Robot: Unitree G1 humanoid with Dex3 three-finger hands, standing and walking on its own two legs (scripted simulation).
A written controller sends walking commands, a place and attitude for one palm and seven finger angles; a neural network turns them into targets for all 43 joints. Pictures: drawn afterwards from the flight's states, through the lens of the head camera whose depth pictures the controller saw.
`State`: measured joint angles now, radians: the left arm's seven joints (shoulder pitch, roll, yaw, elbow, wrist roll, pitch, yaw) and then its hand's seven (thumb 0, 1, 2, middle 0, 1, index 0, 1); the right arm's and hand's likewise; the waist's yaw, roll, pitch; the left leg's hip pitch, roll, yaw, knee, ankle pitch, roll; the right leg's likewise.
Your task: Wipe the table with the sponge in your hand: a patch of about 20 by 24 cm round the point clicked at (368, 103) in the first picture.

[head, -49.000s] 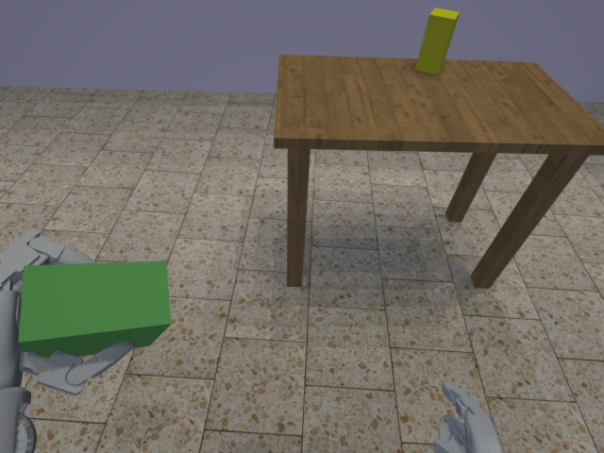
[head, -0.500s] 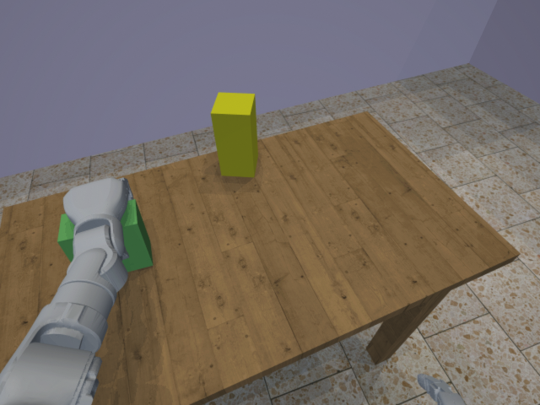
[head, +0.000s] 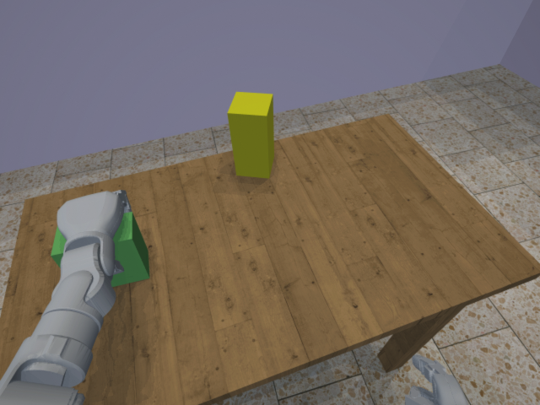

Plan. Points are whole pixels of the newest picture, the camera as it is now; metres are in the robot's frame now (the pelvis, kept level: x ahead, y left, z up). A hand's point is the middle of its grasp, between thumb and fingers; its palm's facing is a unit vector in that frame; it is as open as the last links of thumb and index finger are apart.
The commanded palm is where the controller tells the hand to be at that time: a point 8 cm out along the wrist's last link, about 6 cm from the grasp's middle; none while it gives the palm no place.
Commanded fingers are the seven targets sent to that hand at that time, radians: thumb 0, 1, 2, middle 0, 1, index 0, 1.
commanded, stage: wipe back along the first lane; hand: left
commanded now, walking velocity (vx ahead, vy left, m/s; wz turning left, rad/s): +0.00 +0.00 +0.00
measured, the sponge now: (109, 259) +0.33 +0.32 -0.01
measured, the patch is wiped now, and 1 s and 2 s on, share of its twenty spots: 1.00 1.00 1.00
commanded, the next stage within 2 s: lift the sponge slowly off the table in 1.42 s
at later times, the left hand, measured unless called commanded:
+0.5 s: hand (102, 271) +0.28 +0.29 +0.04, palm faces -0.02 -0.07 -1.00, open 10.3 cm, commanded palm +0.25 +0.28 +0.08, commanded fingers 0.00 0.10 1.30 -1.20 -1.60 -1.20 -1.60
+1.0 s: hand (100, 297) +0.24 +0.27 +0.04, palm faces +0.00 -0.08 -1.00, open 10.3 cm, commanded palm +0.20 +0.26 +0.08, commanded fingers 0.00 0.10 1.30 -1.20 -1.60 -1.20 -1.60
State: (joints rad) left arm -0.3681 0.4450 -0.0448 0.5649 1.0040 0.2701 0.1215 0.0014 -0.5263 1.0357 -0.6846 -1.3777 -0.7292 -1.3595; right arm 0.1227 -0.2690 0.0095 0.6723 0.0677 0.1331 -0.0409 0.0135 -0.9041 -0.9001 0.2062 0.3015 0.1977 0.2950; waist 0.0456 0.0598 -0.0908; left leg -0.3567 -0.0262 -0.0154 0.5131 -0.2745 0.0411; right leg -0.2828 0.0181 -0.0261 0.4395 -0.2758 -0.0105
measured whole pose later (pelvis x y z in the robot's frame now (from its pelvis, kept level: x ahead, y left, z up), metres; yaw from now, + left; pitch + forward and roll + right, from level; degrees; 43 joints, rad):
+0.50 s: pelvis -0.01 -0.01 +0.00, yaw +0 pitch +4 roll -1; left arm -0.17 0.40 -0.08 0.34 0.98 0.35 0.14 0.00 -0.50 1.03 -0.66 -1.40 -0.69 -1.39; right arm 0.09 -0.27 0.02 0.65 0.07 0.12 -0.03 0.02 -0.91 -0.90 0.20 0.30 0.20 0.29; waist 0.07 0.07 -0.09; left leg -0.32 -0.02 -0.02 0.53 -0.27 0.03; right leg -0.25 0.02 -0.03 0.47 -0.28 -0.02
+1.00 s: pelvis -0.01 +0.00 +0.00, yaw -1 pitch +2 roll -1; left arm 0.09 0.40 -0.09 0.07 0.97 0.36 0.16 0.00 -0.50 1.03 -0.66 -1.40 -0.69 -1.39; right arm 0.09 -0.28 0.01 0.66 0.06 0.11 -0.02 0.02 -0.90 -0.90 0.20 0.30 0.21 0.31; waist 0.07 0.08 -0.07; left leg -0.26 -0.02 0.01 0.51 -0.28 0.04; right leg -0.21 0.02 0.00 0.46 -0.28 -0.02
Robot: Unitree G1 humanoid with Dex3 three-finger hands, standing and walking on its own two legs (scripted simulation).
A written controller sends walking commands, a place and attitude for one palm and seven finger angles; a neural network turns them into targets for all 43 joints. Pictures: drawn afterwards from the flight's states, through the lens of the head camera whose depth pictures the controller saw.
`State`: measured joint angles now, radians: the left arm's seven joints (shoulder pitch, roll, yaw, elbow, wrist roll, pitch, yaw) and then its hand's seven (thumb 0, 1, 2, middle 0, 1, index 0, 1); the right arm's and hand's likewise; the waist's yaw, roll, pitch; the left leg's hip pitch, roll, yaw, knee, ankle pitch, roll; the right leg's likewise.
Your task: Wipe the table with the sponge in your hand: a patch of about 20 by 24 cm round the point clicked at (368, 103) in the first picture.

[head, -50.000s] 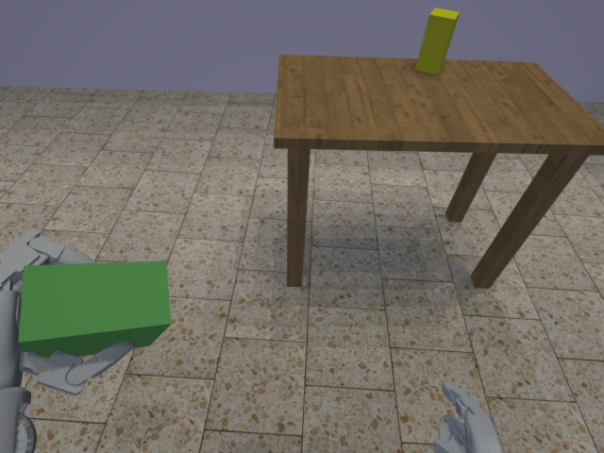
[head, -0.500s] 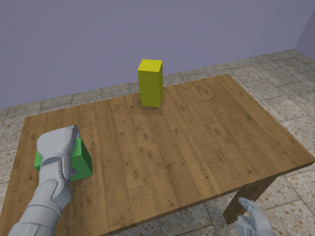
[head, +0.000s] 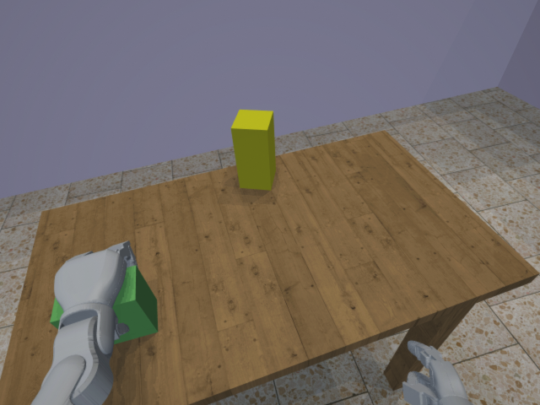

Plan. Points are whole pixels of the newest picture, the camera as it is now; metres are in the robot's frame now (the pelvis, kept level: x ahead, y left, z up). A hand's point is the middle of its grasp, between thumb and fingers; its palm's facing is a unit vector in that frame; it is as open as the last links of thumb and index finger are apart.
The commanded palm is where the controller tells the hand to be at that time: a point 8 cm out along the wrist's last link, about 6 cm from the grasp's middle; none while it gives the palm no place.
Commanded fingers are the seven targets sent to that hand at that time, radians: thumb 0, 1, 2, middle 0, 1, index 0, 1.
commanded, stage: wipe back along the first lane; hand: left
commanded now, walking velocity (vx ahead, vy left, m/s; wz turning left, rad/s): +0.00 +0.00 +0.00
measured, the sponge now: (114, 314) +0.24 +0.29 -0.01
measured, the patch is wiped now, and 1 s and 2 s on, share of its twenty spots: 1.00 1.00 1.00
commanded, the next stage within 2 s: lift the sponge slowly off the table in 0.42 s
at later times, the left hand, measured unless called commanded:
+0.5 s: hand (111, 326) +0.20 +0.26 +0.04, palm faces +0.00 -0.11 -0.99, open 10.3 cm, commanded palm +0.16 +0.25 +0.08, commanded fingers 0.00 0.10 1.30 -1.20 -1.60 -1.20 -1.60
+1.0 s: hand (113, 334) +0.19 +0.25 +0.05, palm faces -0.01 -0.16 -0.99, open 10.2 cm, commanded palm +0.16 +0.24 +0.12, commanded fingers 0.00 0.10 1.30 -1.20 -1.60 -1.20 -1.60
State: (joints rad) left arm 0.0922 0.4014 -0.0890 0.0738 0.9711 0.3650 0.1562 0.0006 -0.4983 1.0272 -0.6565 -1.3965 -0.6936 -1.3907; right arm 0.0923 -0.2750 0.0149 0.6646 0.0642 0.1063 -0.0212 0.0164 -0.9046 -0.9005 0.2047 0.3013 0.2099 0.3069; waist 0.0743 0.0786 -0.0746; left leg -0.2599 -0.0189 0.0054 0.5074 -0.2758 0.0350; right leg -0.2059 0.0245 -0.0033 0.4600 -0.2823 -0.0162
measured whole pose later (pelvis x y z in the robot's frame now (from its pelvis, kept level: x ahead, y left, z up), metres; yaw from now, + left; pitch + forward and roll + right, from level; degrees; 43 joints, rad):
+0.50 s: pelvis -0.01 +0.00 +0.00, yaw -1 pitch +0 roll -1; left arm 0.27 0.37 -0.14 -0.12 0.97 0.41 0.17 0.01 -0.50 1.03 -0.64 -1.41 -0.70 -1.37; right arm 0.07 -0.27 0.01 0.68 0.07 0.11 -0.02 0.02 -0.90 -0.90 0.20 0.30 0.15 0.27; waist 0.09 0.10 -0.06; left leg -0.22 -0.02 0.02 0.50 -0.27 0.04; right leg -0.18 0.03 0.01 0.46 -0.27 -0.01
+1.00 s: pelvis -0.01 -0.01 +0.00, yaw +0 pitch -3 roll -1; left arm 0.28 0.38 -0.15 -0.16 0.94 0.40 0.12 0.00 -0.52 1.03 -0.68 -1.38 -0.74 -1.33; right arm 0.07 -0.26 0.01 0.71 0.05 0.09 -0.03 0.02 -0.90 -0.90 0.20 0.30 0.16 0.28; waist 0.11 0.10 -0.02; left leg -0.17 -0.01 0.00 0.47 -0.25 0.02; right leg -0.12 0.04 0.00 0.43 -0.26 -0.03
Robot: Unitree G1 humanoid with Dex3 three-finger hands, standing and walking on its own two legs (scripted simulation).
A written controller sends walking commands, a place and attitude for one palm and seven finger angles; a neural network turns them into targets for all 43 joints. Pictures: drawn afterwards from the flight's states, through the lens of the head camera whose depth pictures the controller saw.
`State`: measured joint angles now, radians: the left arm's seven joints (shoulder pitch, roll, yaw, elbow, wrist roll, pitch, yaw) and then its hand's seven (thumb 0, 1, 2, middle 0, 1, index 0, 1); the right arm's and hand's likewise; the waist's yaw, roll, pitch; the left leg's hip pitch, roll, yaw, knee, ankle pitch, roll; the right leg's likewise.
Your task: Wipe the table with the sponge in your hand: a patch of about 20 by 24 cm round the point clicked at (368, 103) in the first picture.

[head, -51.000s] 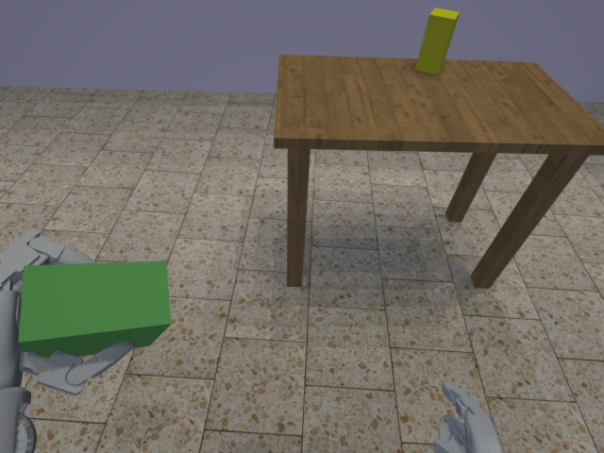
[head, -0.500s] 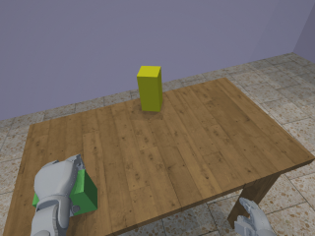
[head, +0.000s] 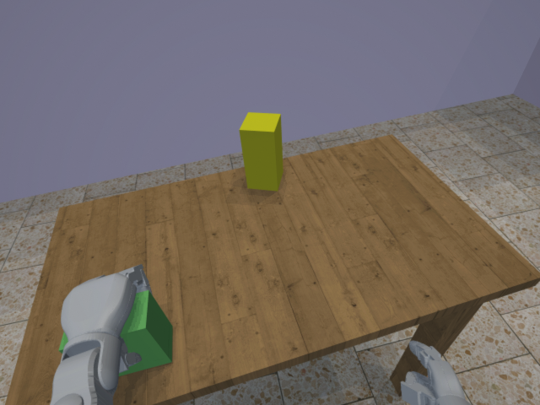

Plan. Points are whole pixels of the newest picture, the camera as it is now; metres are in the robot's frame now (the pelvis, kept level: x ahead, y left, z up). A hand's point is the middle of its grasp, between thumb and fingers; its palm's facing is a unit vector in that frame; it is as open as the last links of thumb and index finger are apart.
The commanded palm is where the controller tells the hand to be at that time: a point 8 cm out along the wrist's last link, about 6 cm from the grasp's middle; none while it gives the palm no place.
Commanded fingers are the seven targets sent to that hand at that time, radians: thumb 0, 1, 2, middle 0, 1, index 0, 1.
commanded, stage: lift the sponge slowly off the table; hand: left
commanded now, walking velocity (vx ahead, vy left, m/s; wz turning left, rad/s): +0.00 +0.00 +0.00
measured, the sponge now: (127, 342) +0.19 +0.27 -0.01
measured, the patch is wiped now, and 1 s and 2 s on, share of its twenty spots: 1.00 1.00 1.00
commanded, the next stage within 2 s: bring the sponge back beside the body in 1.62 s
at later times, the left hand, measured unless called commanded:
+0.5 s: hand (115, 312) +0.20 +0.26 +0.07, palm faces +0.04 -0.15 -0.99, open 10.2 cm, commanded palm +0.16 +0.26 +0.15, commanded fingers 0.00 0.10 1.30 -1.20 -1.60 -1.20 -1.60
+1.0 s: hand (106, 294) +0.20 +0.26 +0.11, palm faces +0.11 -0.14 -0.98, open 10.2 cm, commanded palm +0.16 +0.25 +0.18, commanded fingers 0.00 0.10 1.30 -1.20 -1.60 -1.20 -1.60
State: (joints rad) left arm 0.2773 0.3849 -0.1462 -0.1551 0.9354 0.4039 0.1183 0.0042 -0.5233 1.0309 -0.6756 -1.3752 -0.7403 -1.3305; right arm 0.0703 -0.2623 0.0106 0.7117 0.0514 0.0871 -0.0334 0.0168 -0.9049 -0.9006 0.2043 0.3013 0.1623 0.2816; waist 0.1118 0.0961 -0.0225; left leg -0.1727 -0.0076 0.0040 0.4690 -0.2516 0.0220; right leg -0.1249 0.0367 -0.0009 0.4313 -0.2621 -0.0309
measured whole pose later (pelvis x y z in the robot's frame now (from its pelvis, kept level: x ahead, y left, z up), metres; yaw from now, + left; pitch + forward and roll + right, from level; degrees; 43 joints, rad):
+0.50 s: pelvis -0.01 +0.00 +0.00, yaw +0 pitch -4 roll +0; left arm 0.25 0.42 -0.13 -0.22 0.91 0.40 0.06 0.00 -0.54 1.03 -0.70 -1.35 -0.76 -1.31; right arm 0.05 -0.26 0.02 0.74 0.05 0.07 -0.05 0.02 -0.90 -0.90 0.20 0.30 0.15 0.27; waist 0.12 0.11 0.00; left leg -0.14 -0.01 0.00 0.43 -0.22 0.02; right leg -0.09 0.04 0.00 0.40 -0.24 -0.04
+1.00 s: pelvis -0.02 -0.01 +0.00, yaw +0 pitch -5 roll +0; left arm 0.17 0.47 -0.10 -0.28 0.88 0.44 0.01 0.00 -0.54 1.03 -0.70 -1.35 -0.76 -1.31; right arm 0.04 -0.27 0.03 0.73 0.06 0.06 -0.06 0.02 -0.90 -0.90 0.20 0.30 0.15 0.27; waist 0.13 0.11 0.00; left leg -0.12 0.00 0.00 0.41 -0.20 0.01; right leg -0.09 0.04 0.00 0.40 -0.22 -0.04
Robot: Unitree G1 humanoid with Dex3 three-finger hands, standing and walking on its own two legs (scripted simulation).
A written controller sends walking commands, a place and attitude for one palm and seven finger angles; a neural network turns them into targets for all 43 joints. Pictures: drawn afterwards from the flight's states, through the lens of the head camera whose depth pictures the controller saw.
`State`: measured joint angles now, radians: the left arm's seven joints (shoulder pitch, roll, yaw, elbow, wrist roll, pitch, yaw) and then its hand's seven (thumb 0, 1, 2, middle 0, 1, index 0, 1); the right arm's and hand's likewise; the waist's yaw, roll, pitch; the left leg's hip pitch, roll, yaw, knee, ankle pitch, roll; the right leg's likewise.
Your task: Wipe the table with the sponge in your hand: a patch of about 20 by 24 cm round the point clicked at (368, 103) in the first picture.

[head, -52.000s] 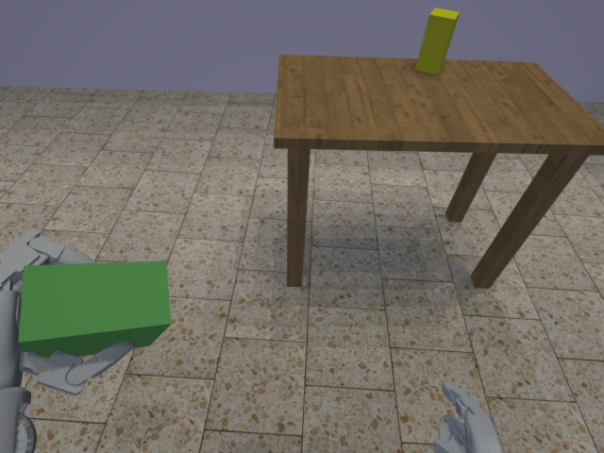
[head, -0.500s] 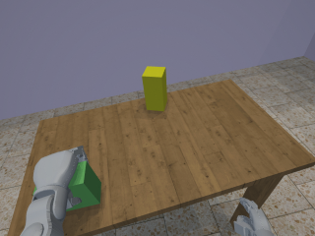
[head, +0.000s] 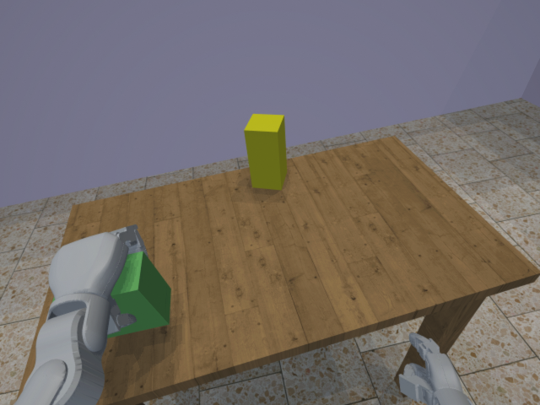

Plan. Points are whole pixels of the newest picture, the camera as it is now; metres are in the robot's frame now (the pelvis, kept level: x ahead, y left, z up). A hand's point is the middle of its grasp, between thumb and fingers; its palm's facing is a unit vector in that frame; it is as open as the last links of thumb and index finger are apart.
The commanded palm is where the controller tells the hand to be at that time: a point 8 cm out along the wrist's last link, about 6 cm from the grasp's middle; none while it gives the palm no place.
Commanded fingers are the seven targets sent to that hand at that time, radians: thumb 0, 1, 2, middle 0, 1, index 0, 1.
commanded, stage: lift the sponge slowly off the table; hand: left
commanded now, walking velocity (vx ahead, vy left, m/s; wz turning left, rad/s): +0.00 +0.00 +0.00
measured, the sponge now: (123, 303) +0.22 +0.27 +0.05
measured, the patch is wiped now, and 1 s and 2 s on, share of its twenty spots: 1.00 1.00 1.00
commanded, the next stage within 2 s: bring the sponge back beside the body in 0.62 s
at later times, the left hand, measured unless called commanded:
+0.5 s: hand (102, 259) +0.23 +0.28 +0.14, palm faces +0.16 -0.13 -0.98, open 10.2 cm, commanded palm +0.19 +0.27 +0.22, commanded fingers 0.00 0.10 1.30 -1.20 -1.60 -1.20 -1.60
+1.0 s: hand (96, 271) +0.21 +0.27 +0.14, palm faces +0.19 -0.17 -0.97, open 10.2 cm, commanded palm +0.17 +0.27 +0.21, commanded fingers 0.00 0.10 1.30 -1.20 -1.60 -1.20 -1.60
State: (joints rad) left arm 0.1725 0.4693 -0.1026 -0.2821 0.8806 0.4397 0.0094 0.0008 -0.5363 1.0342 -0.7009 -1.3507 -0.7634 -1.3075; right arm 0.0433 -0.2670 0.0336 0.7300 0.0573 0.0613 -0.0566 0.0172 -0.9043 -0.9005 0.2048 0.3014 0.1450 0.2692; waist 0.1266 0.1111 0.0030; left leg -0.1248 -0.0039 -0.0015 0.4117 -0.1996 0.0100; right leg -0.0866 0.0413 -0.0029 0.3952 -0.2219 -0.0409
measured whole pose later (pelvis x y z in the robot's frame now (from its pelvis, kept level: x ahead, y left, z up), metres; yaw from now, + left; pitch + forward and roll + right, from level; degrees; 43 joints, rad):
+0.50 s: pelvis +0.00 +0.00 +0.00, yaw +0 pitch -4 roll +0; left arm 0.10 0.54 -0.03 -0.30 0.82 0.49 -0.04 0.00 -0.54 1.04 -0.70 -1.35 -0.76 -1.31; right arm 0.05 -0.28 0.06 0.71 0.07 0.05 -0.06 0.02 -0.90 -0.90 0.20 0.30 0.18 0.29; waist 0.12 0.11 0.00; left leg -0.15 0.00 -0.01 0.44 -0.21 0.00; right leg -0.11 0.05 -0.01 0.42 -0.23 -0.05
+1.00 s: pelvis -0.01 +0.00 +0.00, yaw +0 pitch -5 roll +0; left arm 0.16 0.51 -0.04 -0.39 0.80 0.49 -0.04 0.00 -0.54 1.04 -0.70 -1.35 -0.76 -1.31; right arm 0.06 -0.28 0.04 0.69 0.08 0.07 -0.07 0.02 -0.90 -0.90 0.21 0.30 0.13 0.26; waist 0.13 0.12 0.00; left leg -0.15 -0.01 0.00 0.44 -0.21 0.02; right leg -0.12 0.03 0.00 0.43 -0.23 -0.03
